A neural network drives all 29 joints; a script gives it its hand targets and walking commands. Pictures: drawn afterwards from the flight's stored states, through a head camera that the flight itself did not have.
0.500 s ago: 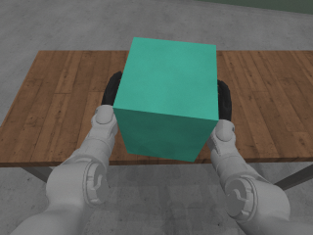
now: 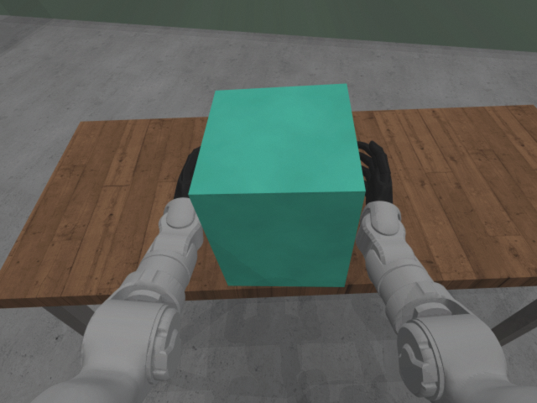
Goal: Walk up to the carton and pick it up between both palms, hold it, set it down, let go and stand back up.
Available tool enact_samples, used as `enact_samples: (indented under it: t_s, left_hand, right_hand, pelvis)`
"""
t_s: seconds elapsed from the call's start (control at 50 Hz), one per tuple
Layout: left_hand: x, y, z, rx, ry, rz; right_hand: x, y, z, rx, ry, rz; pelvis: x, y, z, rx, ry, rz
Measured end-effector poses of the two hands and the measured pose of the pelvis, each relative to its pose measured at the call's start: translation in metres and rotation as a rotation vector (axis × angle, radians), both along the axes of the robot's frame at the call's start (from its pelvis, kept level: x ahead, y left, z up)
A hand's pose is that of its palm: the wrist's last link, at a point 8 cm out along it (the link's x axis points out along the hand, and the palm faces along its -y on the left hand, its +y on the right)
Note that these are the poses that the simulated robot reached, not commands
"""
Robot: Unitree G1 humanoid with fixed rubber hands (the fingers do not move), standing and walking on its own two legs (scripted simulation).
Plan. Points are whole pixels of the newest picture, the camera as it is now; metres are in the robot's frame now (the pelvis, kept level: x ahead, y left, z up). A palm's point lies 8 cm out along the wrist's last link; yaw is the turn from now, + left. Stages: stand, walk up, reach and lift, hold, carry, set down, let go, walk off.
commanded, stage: reach and lift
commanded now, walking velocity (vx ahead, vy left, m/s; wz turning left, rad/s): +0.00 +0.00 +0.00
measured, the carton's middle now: (282, 192) +0.43 -0.03 +0.07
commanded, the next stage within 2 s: none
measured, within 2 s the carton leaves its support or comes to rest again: neither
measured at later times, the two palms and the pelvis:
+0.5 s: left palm (163, 167) +0.40 +0.13 +0.17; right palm (389, 155) +0.38 -0.16 +0.19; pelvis -0.01 +0.00 +0.01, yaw +0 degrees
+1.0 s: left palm (166, 168) +0.37 +0.12 +0.20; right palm (410, 144) +0.37 -0.17 +0.21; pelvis -0.02 +0.00 +0.00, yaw +0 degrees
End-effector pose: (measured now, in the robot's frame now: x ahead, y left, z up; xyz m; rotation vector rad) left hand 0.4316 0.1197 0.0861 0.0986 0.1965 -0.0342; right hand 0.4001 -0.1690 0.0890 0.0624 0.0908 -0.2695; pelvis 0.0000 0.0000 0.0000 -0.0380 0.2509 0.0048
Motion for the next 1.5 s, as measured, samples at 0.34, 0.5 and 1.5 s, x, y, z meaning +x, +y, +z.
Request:
enact_samples:
  t_s: [0.34,0.5,1.5]
  left_hand:
    - [-0.014,0.005,0.089,-0.063,-0.030,0.027]
    - [-0.028,0.015,0.088,-0.083,-0.010,0.051]
    - [-0.059,0.018,0.129,-0.090,0.034,0.129]
  right_hand:
    - [-0.009,0.005,0.097,-0.035,-0.024,0.015]
    - [-0.017,0.014,0.099,-0.030,-0.010,0.033]
    - [-0.023,0.017,0.150,-0.002,0.041,0.115]
  pelvis:
    - [-0.009,0.004,0.006,0.016,-0.249,-0.022]
    - [-0.013,0.003,0.006,0.015,-0.309,-0.002]
    - [-0.016,0.002,0.003,0.009,-0.297,0.010]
